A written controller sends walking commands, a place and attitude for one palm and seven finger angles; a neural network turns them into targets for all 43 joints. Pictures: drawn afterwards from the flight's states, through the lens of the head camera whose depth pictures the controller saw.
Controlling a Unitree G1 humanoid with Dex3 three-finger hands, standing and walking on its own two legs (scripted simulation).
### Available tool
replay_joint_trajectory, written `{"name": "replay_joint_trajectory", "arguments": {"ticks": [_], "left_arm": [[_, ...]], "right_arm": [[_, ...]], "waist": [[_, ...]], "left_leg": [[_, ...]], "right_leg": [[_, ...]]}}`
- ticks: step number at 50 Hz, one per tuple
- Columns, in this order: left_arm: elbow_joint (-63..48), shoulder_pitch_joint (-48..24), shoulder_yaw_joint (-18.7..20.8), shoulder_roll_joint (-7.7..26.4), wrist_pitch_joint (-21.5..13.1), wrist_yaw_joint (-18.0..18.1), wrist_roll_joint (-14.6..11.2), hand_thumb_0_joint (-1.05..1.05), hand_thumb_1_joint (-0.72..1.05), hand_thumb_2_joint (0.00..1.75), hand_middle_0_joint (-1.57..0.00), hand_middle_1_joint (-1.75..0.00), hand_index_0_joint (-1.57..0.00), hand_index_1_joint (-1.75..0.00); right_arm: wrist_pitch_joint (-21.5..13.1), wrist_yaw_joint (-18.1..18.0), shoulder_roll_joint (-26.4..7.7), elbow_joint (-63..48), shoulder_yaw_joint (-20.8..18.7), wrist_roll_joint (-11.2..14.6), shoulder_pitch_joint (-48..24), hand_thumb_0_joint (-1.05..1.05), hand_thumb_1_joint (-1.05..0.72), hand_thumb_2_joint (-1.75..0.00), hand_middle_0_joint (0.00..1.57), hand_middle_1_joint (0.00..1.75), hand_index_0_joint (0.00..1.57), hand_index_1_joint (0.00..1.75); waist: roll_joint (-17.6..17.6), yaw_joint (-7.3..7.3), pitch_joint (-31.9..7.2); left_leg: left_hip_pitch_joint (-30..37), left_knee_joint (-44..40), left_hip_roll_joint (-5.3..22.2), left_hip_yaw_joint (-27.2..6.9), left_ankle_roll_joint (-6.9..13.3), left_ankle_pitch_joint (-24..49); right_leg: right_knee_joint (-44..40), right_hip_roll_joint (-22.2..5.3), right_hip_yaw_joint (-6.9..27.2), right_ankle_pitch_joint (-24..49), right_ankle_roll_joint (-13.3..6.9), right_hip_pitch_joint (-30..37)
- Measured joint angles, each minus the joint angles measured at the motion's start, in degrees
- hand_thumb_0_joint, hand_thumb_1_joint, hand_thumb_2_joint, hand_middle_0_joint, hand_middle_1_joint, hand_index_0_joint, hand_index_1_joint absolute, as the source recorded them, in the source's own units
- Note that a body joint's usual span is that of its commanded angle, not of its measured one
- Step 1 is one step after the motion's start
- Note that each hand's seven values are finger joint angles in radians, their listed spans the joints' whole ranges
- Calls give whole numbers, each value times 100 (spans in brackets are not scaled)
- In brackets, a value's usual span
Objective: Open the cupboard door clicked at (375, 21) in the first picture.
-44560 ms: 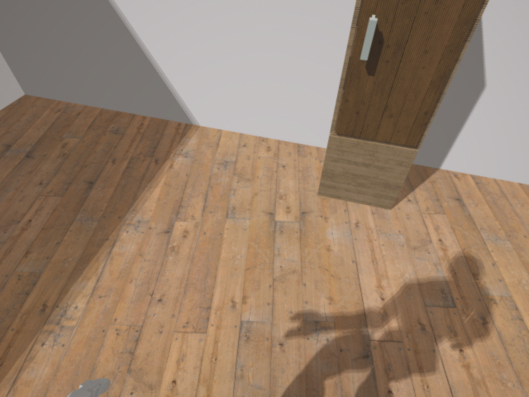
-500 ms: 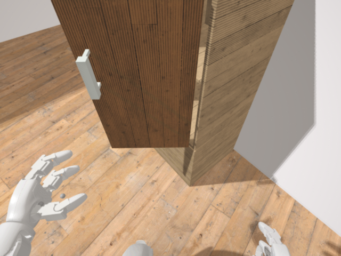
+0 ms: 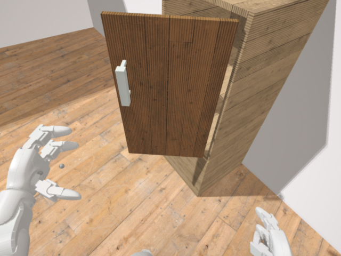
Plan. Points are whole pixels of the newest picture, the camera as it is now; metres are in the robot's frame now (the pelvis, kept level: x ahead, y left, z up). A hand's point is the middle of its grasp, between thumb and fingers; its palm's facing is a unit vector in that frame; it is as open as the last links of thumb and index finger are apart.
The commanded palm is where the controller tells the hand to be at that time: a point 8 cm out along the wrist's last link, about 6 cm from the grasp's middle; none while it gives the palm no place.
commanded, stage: raise the hand with hooked fingers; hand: left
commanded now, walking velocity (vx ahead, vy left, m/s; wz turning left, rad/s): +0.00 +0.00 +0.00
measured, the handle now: (125, 83) +0.56 +0.19 +0.10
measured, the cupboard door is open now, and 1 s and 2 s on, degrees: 51 51 51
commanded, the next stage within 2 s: move the hooked fingers beside the handle in 0.78 s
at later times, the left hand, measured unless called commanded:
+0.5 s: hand (61, 154) +0.29 +0.26 +0.11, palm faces +0.03 -1.00 -0.03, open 14.0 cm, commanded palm +0.26 +0.31 +0.12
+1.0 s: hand (72, 147) +0.30 +0.24 +0.12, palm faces +0.08 -1.00 -0.02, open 14.0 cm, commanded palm +0.28 +0.29 +0.12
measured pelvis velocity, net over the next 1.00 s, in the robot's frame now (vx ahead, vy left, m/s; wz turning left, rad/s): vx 0.00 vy -0.04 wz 0.00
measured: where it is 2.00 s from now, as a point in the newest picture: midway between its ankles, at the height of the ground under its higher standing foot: outside the picture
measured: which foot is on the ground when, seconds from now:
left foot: down 0.00-1.00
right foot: down 0.00-1.00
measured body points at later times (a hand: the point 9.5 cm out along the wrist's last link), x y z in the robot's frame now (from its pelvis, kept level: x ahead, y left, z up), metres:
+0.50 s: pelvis +0.00 -0.01 +0.01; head +0.01 +0.00 +0.46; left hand +0.28 +0.32 +0.11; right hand +0.15 -0.26 -0.06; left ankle +0.07 +0.08 -0.70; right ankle -0.02 -0.14 -0.70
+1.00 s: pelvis +0.00 -0.04 +0.01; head +0.02 -0.04 +0.46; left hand +0.29 +0.29 +0.12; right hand +0.17 -0.28 -0.07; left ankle +0.07 +0.08 -0.70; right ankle -0.02 -0.14 -0.70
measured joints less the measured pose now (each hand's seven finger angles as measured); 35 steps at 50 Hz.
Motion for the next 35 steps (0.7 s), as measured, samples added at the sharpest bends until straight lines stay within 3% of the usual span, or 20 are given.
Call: {"name": "replay_joint_trajectory", "arguments": {"ticks": [5,13,21,30,35], "left_arm": [[398,-293,10,112,477,-186,81,-1,-47,32,-30,-118,-30,-118],[515,-771,314,269,250,-221,95,-1,-49,30,-30,-119,-30,-120],[1120,-1018,340,509,717,-581,9,-1,-50,30,-30,-120,-30,-120],[793,-756,405,215,265,-375,48,-2,-50,30,-30,-120,-30,-120],[987,-863,419,285,337,-458,10,-1,-50,30,-30,-120,-30,-120]], "right_arm": [[69,-54,4,-36,111,1,-1,2,-90,-90,20,30,20,30],[32,-108,-66,145,124,-22,136,2,-90,-90,20,30,20,30],[68,-135,-215,159,23,53,286,2,-90,-90,20,30,20,30],[16,-60,-226,182,-50,-21,321,2,-90,-90,20,30,20,30],[46,-83,-208,209,-39,12,261,2,-90,-90,20,30,20,30]], "waist": [[16,20,110],[-49,7,270],[23,-89,224],[-25,-78,273],[28,-63,241]], "left_leg": [[180,-222,-28,16,27,132],[423,-450,-26,-18,-2,253],[507,-640,-9,-15,-37,342],[560,-642,55,-35,-127,310],[559,-632,82,-83,-178,299]], "right_leg": [[-212,-20,10,133,14,169],[-451,0,-20,256,-17,419],[-605,24,-12,332,-40,474],[-570,90,-18,278,-126,502],[-557,125,-57,248,-173,509]]}}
